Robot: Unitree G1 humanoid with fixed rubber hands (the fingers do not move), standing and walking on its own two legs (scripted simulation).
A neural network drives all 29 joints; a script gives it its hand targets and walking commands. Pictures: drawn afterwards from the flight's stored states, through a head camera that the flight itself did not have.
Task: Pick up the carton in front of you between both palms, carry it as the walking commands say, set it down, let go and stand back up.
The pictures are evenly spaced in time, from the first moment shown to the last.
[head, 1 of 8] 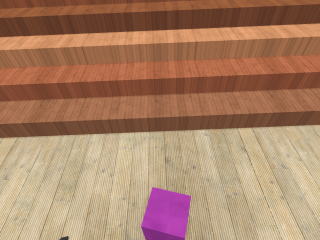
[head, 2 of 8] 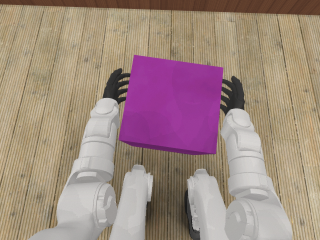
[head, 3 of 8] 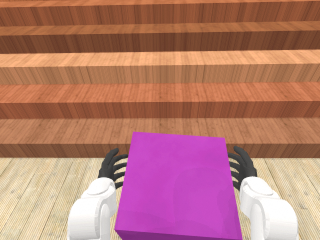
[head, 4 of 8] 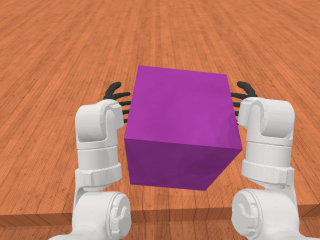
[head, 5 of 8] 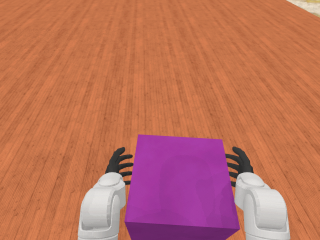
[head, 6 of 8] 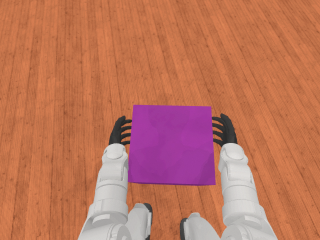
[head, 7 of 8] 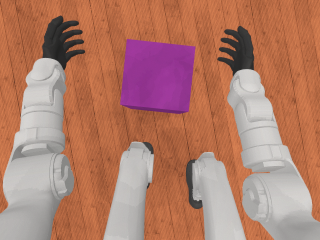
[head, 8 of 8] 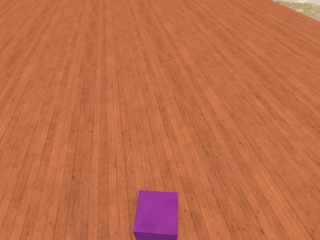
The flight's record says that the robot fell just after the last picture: no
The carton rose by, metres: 1.77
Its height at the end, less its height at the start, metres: +1.02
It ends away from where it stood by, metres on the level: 4.25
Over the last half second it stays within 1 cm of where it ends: yes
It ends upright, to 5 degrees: yes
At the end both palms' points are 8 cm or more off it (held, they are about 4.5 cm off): yes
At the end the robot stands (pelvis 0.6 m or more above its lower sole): yes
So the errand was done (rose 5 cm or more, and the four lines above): yes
